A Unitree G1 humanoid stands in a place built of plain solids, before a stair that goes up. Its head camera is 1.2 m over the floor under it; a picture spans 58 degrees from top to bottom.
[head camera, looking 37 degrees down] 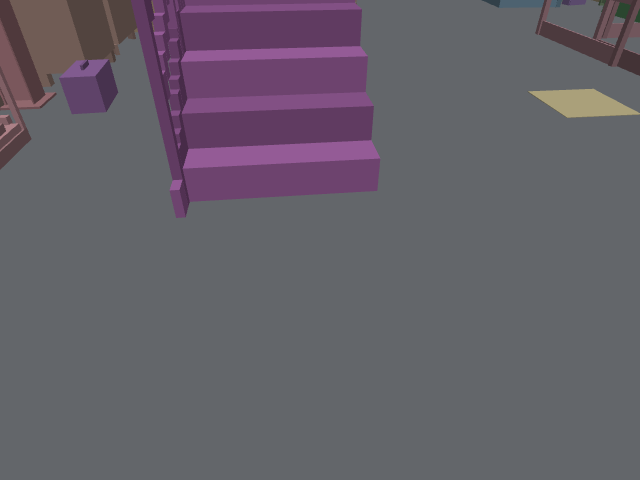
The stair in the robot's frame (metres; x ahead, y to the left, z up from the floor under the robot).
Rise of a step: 0.19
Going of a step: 0.23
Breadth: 1.05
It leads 6 degrees to the left of straight ahead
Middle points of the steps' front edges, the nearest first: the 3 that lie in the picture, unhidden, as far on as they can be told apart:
1.97 0.21 0.19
2.20 0.23 0.39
2.43 0.26 0.58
